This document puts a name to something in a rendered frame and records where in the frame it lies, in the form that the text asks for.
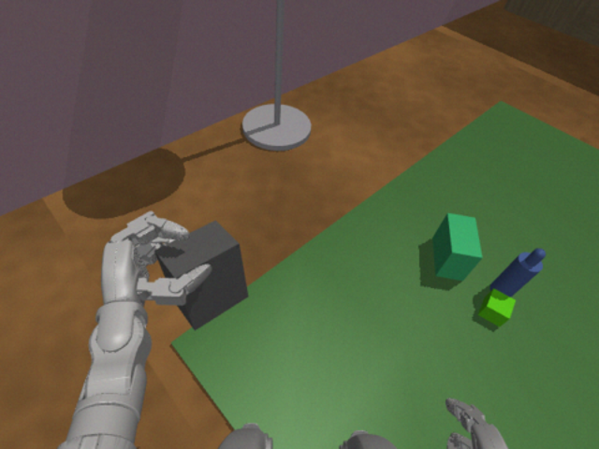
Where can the right robot hand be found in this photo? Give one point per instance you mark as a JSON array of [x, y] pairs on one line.
[[484, 435]]

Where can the left robot hand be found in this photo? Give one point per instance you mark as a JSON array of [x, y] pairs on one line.
[[124, 275]]

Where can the left robot arm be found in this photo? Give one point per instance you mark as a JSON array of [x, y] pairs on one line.
[[110, 403]]

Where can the floor lamp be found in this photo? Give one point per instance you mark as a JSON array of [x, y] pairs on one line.
[[277, 127]]

